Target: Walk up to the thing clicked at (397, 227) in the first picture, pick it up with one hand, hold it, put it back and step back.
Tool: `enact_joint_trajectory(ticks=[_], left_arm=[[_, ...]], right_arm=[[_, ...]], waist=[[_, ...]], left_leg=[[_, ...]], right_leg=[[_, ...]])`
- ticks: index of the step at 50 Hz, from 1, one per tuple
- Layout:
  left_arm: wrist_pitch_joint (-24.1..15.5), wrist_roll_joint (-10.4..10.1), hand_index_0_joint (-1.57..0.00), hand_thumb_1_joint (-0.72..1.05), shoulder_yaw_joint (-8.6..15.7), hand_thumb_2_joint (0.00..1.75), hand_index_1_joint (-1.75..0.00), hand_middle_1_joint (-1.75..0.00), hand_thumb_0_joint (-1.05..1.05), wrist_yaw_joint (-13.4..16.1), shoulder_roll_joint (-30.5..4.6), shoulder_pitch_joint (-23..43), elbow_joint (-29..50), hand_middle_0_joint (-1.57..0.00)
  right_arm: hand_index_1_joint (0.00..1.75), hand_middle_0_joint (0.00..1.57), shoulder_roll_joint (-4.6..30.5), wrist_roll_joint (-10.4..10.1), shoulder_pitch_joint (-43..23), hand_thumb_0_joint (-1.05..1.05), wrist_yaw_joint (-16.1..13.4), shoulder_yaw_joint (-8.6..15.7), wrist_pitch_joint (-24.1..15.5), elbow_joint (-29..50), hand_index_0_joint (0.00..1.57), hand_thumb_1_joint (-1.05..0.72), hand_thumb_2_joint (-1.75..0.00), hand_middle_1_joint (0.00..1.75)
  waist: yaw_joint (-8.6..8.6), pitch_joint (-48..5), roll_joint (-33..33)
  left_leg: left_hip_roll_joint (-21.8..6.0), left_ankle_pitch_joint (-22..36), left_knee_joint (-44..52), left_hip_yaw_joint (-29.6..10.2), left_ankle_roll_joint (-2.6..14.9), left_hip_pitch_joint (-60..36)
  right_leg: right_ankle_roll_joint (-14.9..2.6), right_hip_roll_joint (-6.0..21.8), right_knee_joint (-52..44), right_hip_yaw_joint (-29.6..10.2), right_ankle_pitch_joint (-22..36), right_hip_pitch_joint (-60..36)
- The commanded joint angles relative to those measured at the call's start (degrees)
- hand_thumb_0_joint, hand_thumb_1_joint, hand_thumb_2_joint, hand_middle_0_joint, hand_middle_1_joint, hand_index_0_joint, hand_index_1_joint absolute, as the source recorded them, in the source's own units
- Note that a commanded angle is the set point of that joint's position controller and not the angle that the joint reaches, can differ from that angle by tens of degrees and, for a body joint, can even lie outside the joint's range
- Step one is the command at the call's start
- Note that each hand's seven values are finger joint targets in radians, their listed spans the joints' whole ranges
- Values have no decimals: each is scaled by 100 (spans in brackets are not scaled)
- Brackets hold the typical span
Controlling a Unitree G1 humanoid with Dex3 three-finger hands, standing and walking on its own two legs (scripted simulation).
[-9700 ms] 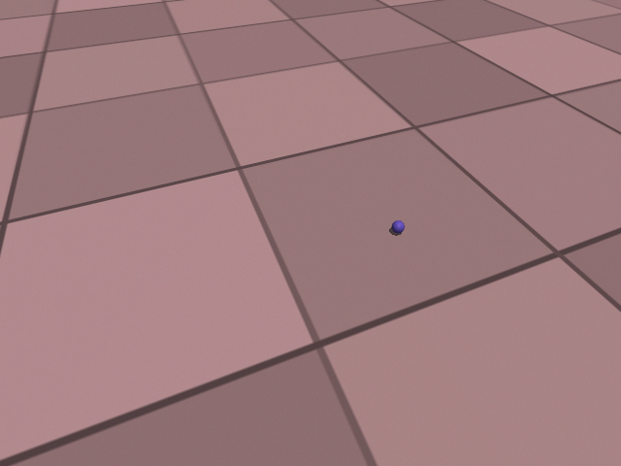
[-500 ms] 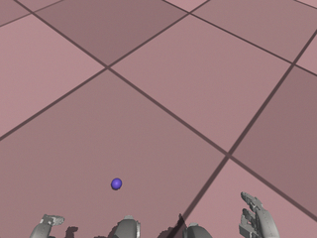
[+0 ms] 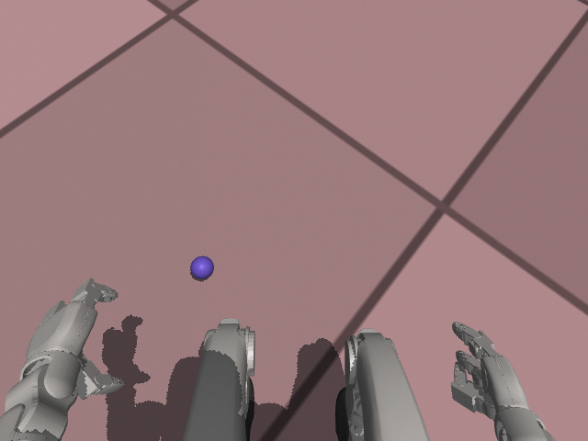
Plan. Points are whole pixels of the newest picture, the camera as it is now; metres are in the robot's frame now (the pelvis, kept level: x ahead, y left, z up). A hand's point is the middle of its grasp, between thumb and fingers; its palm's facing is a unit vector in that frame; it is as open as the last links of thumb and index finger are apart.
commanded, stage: rise first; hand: left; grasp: from above
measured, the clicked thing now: (202, 267) +0.46 +0.25 -0.49
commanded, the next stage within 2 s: approach in 1.50 s
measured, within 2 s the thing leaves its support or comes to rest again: neither
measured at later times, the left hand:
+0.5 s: hand (138, 301) +0.34 +0.32 -0.28, palm faces -0.47 -0.19 -0.86, open 14.0 cm
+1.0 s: hand (155, 284) +0.38 +0.31 -0.34, palm faces -0.46 -0.05 -0.89, open 14.0 cm
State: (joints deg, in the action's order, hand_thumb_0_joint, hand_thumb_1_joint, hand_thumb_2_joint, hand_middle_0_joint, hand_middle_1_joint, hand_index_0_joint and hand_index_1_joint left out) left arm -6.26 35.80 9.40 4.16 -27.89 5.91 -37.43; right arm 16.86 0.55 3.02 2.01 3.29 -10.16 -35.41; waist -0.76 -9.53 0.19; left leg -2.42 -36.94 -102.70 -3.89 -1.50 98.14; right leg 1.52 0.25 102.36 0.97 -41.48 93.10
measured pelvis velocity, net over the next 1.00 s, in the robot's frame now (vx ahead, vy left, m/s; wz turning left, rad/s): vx -0.04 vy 0.00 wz -0.10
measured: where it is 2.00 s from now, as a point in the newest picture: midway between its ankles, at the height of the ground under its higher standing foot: outside the picture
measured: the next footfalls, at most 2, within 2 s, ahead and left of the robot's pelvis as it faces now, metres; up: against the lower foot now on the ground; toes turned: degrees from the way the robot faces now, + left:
none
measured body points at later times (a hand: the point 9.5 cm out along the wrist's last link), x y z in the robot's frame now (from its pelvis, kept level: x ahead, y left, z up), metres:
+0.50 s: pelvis -0.05 +0.00 -0.13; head +0.16 +0.04 +0.26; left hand +0.36 +0.32 -0.23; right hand +0.05 -0.28 -0.26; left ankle +0.07 +0.13 -0.49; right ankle +0.04 -0.13 -0.49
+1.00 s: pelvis -0.04 +0.00 -0.17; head +0.19 +0.05 +0.21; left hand +0.40 +0.31 -0.29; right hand +0.05 -0.28 -0.30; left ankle +0.07 +0.13 -0.49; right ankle +0.04 -0.13 -0.49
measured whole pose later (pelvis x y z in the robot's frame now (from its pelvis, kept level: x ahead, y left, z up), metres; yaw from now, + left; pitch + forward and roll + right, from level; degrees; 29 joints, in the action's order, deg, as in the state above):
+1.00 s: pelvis -0.04 +0.00 -0.17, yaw -6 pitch +33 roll -7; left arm -17.6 71.7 9.3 21.3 -42.0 43.1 -73.7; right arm 14.5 7.5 4.3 6.8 0.4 -1.7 -44.5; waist -6.5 -3.7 -1.9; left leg -2.1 -36.5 -133.9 -9.5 -1.7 130.8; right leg 2.7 -2.5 131.6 3.4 -41.3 123.7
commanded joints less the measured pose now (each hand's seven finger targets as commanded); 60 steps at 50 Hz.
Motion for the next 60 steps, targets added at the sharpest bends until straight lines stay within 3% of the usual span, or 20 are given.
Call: enact_joint_trajectory(ticks=[1,4,6,11,13,17,18,22,27,29,35,47,49,51,53,60], left_arm=[[-218,478,-7,-55,598,99,-108,-108,0,411,-1630,996,-20,-7],[-314,734,-7,-55,422,100,-108,-107,0,436,-1699,1802,-65,-7],[-370,918,-7,-54,591,101,-106,-106,0,474,-2117,2042,-285,-8],[-572,1427,-8,-52,500,101,-104,-103,0,531,-2423,2988,-881,-8],[-658,1561,-6,-53,585,102,-106,-105,0,595,-2590,3069,-1077,-6],[-873,1882,-6,-54,360,102,-104,-104,0,722,-2536,3639,-1345,-6],[-923,2000,-6,-54,412,103,-103,-103,0,780,-2698,3762,-1422,-6],[-1027,2352,-6,-55,349,103,-100,-100,0,1056,-2782,4217,-1629,-7],[-1017,2724,-7,-55,252,103,-97,-96,0,1417,-2734,4483,-2163,-8],[-983,2890,-7,-55,276,102,-97,-96,0,1498,-2866,4545,-2370,-8],[-942,3104,-9,-52,199,99,-94,-93,0,1686,-2861,4957,-2422,-10],[-1131,3501,-12,-49,220,95,-95,-95,0,1911,-3021,5111,-2834,-12],[-1157,3534,-12,-49,303,95,-95,-96,0,1985,-3116,5067,-2888,-11],[-1201,3556,-10,-51,224,96,-97,-98,0,2047,-2986,5178,-2904,-10],[-1188,3583,-9,-51,318,96,-98,-99,0,2107,-3069,5107,-3035,-9],[-1089,3603,-7,-54,275,100,-100,-101,0,2251,-3077,5298,-3121,-7]], right_arm=[[30,20,935,-3,559,0,-1,391,-73,266,20,-89,-90,30],[30,20,963,51,660,0,30,450,-26,122,20,-88,-90,30],[30,20,1015,70,767,0,28,456,11,17,20,-87,-90,30],[30,20,975,115,853,0,59,391,167,-127,20,-86,-89,30],[30,20,992,127,834,0,76,370,227,-147,20,-86,-89,30],[30,20,1005,185,881,0,110,320,338,-254,20,-87,-89,30],[30,20,1026,190,900,0,113,319,369,-280,20,-87,-89,30],[30,20,1069,263,1058,0,166,279,516,-399,20,-88,-90,30],[30,20,1117,382,1059,0,221,225,632,-542,20,-89,-90,30],[30,20,1119,417,1103,0,248,197,668,-592,20,-89,-90,30],[30,20,1113,535,1119,0,299,198,712,-671,20,-90,-90,30],[30,20,1058,700,1128,0,391,135,820,-774,20,-90,-90,30],[30,20,1078,724,1080,0,389,148,834,-796,20,-90,-90,30],[30,20,1049,773,1083,0,398,110,834,-813,20,-90,-90,30],[30,20,1073,788,1092,0,407,115,846,-832,20,-90,-90,30],[30,20,1083,820,1048,0,403,100,823,-864,20,-90,-90,30]], waist=[[54,-3208,482],[15,-3555,512],[127,-3725,562],[-24,-3393,345],[32,-3303,358],[-145,-3036,592],[-120,-3050,627],[-252,-3153,868],[-350,-2885,1127],[-337,-2984,1093],[-430,-3123,1227],[-533,-3188,1106],[-507,-3243,1098],[-564,-3216,1201],[-558,-3172,1154],[-612,-3163,1339]], left_leg=[[109,1745,527,148,229,-2125],[108,1428,152,213,251,-1837],[102,1307,-13,235,241,-1730],[137,499,-418,288,307,-723],[150,248,-460,260,309,-554],[159,-116,-608,174,298,-373],[161,-150,-672,170,294,-371],[164,34,-901,138,272,-390],[151,-27,-1007,62,238,-330],[151,158,-1119,91,244,-324],[139,359,-1374,112,257,-311],[136,752,-1858,165,301,54],[117,812,-1960,168,296,19],[118,782,-1984,162,286,91],[113,774,-2005,142,297,89],[90,650,-2061,114,272,91]], right_leg=[[-284,-181,-657,207,1837,-513],[-283,-189,-456,212,1607,-265],[-290,-195,-292,246,1490,-256],[-289,-247,-105,286,777,150],[-306,-268,21,357,465,345],[-340,-289,309,465,174,908],[-348,-295,359,469,152,989],[-369,-287,626,551,361,1286],[-371,-261,910,662,396,1736],[-375,-275,967,684,547,1699],[-351,-278,1140,696,764,1800],[-326,-372,1428,725,1169,1689],[-316,-380,1482,718,1212,1745],[-314,-389,1538,740,1203,1759],[-306,-390,1576,768,1178,1818],[-328,-398,1677,798,1095,2030]])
